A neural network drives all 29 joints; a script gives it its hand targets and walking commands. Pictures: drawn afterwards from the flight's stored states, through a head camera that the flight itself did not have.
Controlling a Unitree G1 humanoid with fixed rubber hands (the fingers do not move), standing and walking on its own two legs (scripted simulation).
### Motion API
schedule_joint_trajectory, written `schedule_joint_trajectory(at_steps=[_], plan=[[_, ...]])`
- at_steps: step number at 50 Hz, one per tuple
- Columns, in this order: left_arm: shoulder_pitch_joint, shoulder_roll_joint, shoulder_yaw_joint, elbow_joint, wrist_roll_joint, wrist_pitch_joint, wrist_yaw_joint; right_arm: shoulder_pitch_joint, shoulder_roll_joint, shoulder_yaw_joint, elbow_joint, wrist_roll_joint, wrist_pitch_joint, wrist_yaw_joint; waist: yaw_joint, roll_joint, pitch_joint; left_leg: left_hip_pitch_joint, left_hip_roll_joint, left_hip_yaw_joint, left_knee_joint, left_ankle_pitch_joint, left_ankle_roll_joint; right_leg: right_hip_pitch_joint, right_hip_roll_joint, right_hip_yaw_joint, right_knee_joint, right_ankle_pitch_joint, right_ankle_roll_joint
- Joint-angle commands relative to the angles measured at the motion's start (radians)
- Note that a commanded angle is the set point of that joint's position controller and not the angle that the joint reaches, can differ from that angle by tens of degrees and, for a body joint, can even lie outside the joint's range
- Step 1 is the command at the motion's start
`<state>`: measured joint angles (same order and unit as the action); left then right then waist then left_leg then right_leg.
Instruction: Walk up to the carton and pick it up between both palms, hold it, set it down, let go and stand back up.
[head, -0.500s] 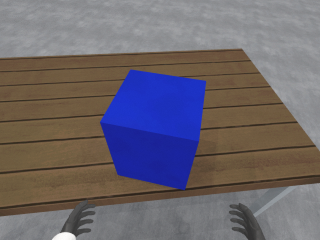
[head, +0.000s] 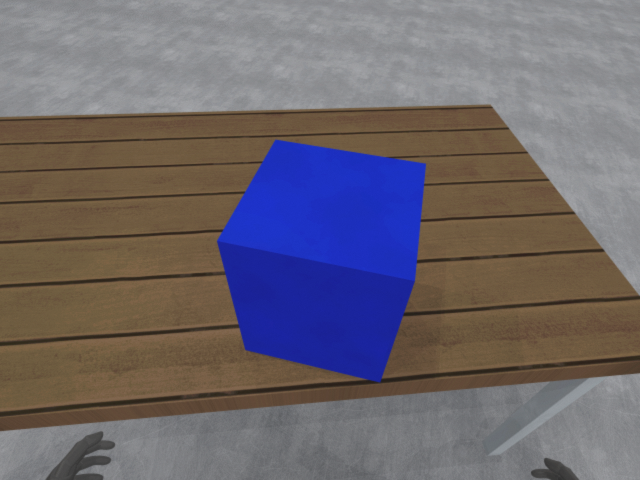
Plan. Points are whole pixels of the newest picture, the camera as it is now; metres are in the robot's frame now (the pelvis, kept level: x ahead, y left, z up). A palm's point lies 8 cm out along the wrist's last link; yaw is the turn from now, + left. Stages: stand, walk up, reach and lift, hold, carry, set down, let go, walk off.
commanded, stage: stand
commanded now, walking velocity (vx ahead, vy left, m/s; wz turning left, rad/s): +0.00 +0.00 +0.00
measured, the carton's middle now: (328, 263) +0.40 +0.00 +0.04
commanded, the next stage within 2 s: none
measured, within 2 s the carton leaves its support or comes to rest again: neither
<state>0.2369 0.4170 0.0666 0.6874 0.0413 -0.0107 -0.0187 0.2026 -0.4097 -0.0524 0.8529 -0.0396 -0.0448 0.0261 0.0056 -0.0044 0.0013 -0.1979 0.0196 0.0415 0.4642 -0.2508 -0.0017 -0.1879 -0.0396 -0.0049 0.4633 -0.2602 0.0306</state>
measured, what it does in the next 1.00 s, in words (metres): stands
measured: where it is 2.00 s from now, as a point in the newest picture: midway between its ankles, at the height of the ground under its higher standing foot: outside the picture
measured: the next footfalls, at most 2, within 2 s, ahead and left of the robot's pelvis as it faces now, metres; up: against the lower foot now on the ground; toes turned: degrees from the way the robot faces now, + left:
none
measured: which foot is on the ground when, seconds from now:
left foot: down 0.00-1.00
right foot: down 0.00-1.00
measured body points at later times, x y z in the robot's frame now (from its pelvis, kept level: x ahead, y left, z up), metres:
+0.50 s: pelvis -0.01 +0.00 +0.00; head -0.02 +0.00 +0.45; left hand +0.07 +0.32 -0.10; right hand +0.10 -0.31 -0.11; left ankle +0.00 +0.12 -0.74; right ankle -0.01 -0.14 -0.74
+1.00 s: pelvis -0.02 +0.00 +0.01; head -0.02 +0.00 +0.46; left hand +0.07 +0.33 -0.11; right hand +0.08 -0.32 -0.11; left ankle +0.00 +0.12 -0.74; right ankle -0.01 -0.14 -0.74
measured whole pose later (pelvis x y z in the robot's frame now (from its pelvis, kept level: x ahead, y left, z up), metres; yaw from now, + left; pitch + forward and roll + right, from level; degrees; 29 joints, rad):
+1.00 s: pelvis -0.02 +0.00 +0.01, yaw +1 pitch -2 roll +0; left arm 0.17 0.42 0.00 0.99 0.02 -0.02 -0.01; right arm 0.11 -0.40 0.01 1.07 -0.02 -0.01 0.02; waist 0.00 0.00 0.03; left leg -0.16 0.02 0.03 0.38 -0.18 0.00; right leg -0.14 -0.04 -0.02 0.36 -0.18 0.03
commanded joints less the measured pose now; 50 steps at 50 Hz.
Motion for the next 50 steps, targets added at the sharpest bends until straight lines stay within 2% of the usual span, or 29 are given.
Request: schedule_joint_trajectory(at_steps=[1,4,5,6,7,8,9,11,12,13,14,16,18,19,20,21,24,28,29,32,34,35,36,38,39,42,46,48,50], plan=[[-0.06,0.118,0.01,-0.05,-0.013,-0.028,-0.002,-0.048,-0.177,-0.025,-0.05,0.004,-0.017,-0.005,-0.002,0.031,-0.073,-0.009,0.106,-0.099,-0.077,0.195,0.062,0.027,-0.074,0.031,-0.047,0.159,-0.077],[-0.062,0.159,0.009,-0.009,-0.011,-0.026,0.008,-0.068,-0.138,0.008,-0.028,0.009,-0.006,0.001,0.0,-0.01,-0.032,0.0,0.111,-0.11,-0.093,0.192,0.067,-0.005,-0.067,0.04,-0.06,0.11,-0.076],[-0.034,0.14,0.002,0.003,-0.012,-0.025,0.004,-0.069,-0.178,0.002,-0.014,0.004,-0.005,-0.005,0.011,0.03,-0.05,-0.01,0.114,-0.099,-0.095,0.14,0.074,0.022,-0.073,0.037,-0.077,0.111,-0.072],[-0.027,0.161,0.003,0.024,-0.012,-0.028,0.006,-0.048,-0.159,0.008,-0.003,0.015,-0.009,-0.002,-0.007,0.024,-0.057,0.005,0.102,-0.1,-0.101,0.133,0.06,0.023,-0.078,0.053,-0.08,0.091,-0.072],[-0.012,0.131,-0.008,0.034,-0.013,-0.027,0.006,-0.057,-0.195,0.001,0.002,0.004,-0.013,-0.005,0.011,0.043,-0.015,-0.021,0.097,-0.112,-0.105,0.118,0.061,0.017,-0.081,0.056,-0.086,0.12,-0.07],[-0.04,0.173,-0.002,0.049,-0.014,-0.032,0.009,-0.067,-0.165,0.007,0.002,0.013,-0.007,-0.004,-0.007,-0.026,-0.018,-0.014,0.101,-0.105,-0.101,0.167,0.067,0.01,-0.081,0.054,-0.077,0.135,-0.073],[-0.03,0.153,-0.008,0.048,-0.015,-0.032,0.008,-0.086,-0.188,0.012,0.007,0.0,-0.006,-0.008,0.014,0.022,0.022,-0.014,0.098,-0.104,-0.099,0.156,0.069,-0.016,-0.075,0.054,-0.086,0.1,-0.068],[-0.041,0.168,-0.009,0.076,-0.015,-0.029,0.008,-0.059,-0.179,0.015,0.028,0.003,-0.006,-0.002,-0.001,-0.011,-0.013,0.003,0.097,-0.091,-0.099,0.161,0.064,0.012,-0.083,0.057,-0.084,0.124,-0.066],[-0.014,0.161,-0.008,0.079,-0.021,-0.033,0.007,-0.081,-0.192,0.015,0.03,0.006,-0.007,-0.008,0.015,0.04,-0.015,-0.009,0.1,-0.107,-0.107,0.151,0.06,0.01,-0.081,0.049,-0.087,0.14,-0.054],[-0.029,0.173,-0.009,0.092,-0.015,-0.038,0.011,-0.085,-0.169,0.015,0.036,0.013,-0.005,-0.006,0.007,-0.01,-0.034,0.016,0.09,-0.099,-0.098,0.161,0.061,0.019,-0.076,0.049,-0.086,0.132,-0.06],[-0.029,0.16,-0.013,0.105,-0.016,-0.033,0.007,-0.078,-0.194,0.012,0.041,0.012,-0.004,-0.01,-0.006,0.011,-0.072,0.039,0.089,-0.092,-0.096,0.136,0.059,0.026,-0.078,0.055,-0.1,0.159,-0.061],[-0.039,0.182,-0.008,0.119,-0.02,-0.034,0.02,-0.084,-0.168,0.02,0.067,0.02,0.001,-0.004,-0.002,-0.028,-0.028,0.049,0.097,-0.098,-0.095,0.188,0.058,0.004,-0.085,0.054,-0.107,0.152,-0.059],[-0.065,0.173,-0.017,0.123,-0.024,-0.035,0.018,-0.076,-0.173,0.018,0.069,0.021,-0.003,-0.002,-0.022,0.002,-0.023,0.025,0.085,-0.097,-0.1,0.137,0.054,-0.003,-0.083,0.059,-0.114,0.133,-0.052],[-0.036,0.19,-0.013,0.143,-0.024,-0.038,0.015,-0.075,-0.171,0.025,0.087,0.011,0.003,-0.004,-0.006,0.0,-0.02,0.041,0.097,-0.108,-0.107,0.153,0.062,0.011,-0.083,0.061,-0.114,0.114,-0.051],[-0.024,0.184,-0.013,0.16,-0.031,-0.038,0.016,-0.096,-0.175,0.024,0.087,0.004,0.01,-0.003,0.006,0.051,-0.007,0.035,0.098,-0.102,-0.112,0.168,0.059,0.002,-0.09,0.073,-0.131,0.128,-0.05],[-0.061,0.189,-0.014,0.165,-0.024,-0.032,0.019,-0.103,-0.175,0.019,0.093,0.01,0.008,-0.004,-0.012,0.047,-0.002,0.015,0.1,-0.111,-0.127,0.149,0.057,0.02,-0.09,0.065,-0.122,0.149,-0.049],[-0.053,0.181,-0.018,0.177,-0.02,-0.027,0.019,-0.12,-0.188,0.02,0.111,0.013,0.008,-0.014,0.009,-0.014,-0.019,0.05,0.107,-0.114,-0.118,0.175,0.06,0.026,-0.086,0.057,-0.13,0.104,-0.058],[-0.044,0.158,-0.026,0.201,-0.025,-0.02,0.017,-0.1,-0.181,0.034,0.125,0.008,0.009,-0.015,0.007,0.019,-0.02,-0.008,0.086,-0.104,-0.149,0.014,0.052,0.044,-0.084,0.06,-0.138,0.063,-0.052],[-0.061,0.173,-0.024,0.199,-0.022,-0.024,0.017,-0.119,-0.173,0.031,0.127,0.019,0.01,-0.009,-0.009,0.026,0.016,-0.01,0.101,-0.118,-0.153,-0.004,0.054,0.004,-0.092,0.066,-0.142,0.051,-0.06],[-0.061,0.164,-0.036,0.223,-0.018,-0.022,0.014,-0.133,-0.176,0.028,0.125,0.02,0.009,-0.007,-0.01,-0.009,-0.013,0.017,0.101,-0.132,-0.147,0.077,0.054,0.028,-0.081,0.052,-0.145,0.097,-0.049],[-0.099,0.182,-0.024,0.223,-0.019,-0.022,0.016,-0.153,-0.212,0.011,0.144,0.02,0.007,-0.009,-0.006,0.03,0.006,0.013,0.1,-0.128,-0.162,0.051,0.047,0.028,-0.084,0.058,-0.156,0.069,-0.045],[-0.101,0.193,-0.019,0.232,-0.015,-0.023,0.02,-0.129,-0.167,0.022,0.146,0.017,0.007,-0.009,-0.015,-0.014,0.04,0.003,0.095,-0.108,-0.156,0.066,0.039,0.004,-0.083,0.063,-0.167,0.062,-0.043],[-0.075,0.199,-0.014,0.242,-0.015,-0.023,0.019,-0.128,-0.184,0.022,0.146,0.012,0.01,-0.009,-0.017,0.015,0.023,0.027,0.097,-0.107,-0.152,0.09,0.048,0.013,-0.087,0.062,-0.167,0.085,-0.055],[-0.07,0.174,-0.028,0.246,-0.024,-0.028,0.02,-0.114,-0.168,0.029,0.161,0.021,0.011,-0.01,0.002,0.001,-0.021,0.022,0.101,-0.12,-0.147,0.15,0.057,0.052,-0.096,0.064,-0.146,0.11,-0.056],[-0.08,0.163,-0.033,0.244,-0.024,-0.028,0.014,-0.12,-0.186,0.02,0.153,0.019,0.006,-0.011,-0.013,-0.006,-0.024,0.038,0.093,-0.105,-0.144,0.12,0.049,0.039,-0.091,0.061,-0.171,0.102,-0.047],[-0.103,0.183,-0.028,0.247,-0.021,-0.024,0.016,-0.12,-0.17,0.024,0.17,0.021,0.009,-0.01,-0.01,0.003,-0.022,0.046,0.107,-0.11,-0.142,0.175,0.052,0.05,-0.093,0.059,-0.161,0.135,-0.055],[-0.093,0.188,-0.029,0.256,-0.027,-0.021,0.02,-0.132,-0.181,0.027,0.171,0.019,0.016,-0.014,0.003,0.016,0.0,0.034,0.102,-0.104,-0.141,0.15,0.047,0.028,-0.097,0.052,-0.172,0.078,-0.047],[-0.096,0.197,-0.022,0.26,-0.022,-0.026,0.023,-0.14,-0.185,0.022,0.17,0.022,0.015,-0.012,-0.005,-0.019,0.003,0.038,0.103,-0.099,-0.144,0.125,0.043,0.015,-0.096,0.06,-0.182,0.076,-0.047],[-0.083,0.179,-0.03,0.266,-0.021,-0.023,0.024,-0.125,-0.167,0.023,0.164,0.025,0.011,-0.009,-0.006,0.009,-0.023,0.029,0.101,-0.104,-0.147,0.122,0.049,0.05,-0.101,0.068,-0.162,0.106,-0.052]])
